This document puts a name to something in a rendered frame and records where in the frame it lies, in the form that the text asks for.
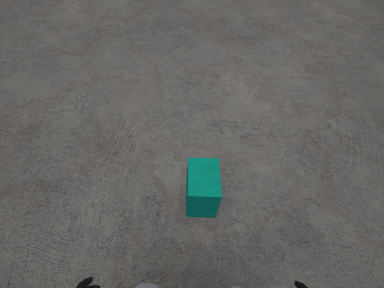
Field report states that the carton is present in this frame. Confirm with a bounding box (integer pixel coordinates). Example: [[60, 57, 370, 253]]
[[186, 157, 222, 218]]

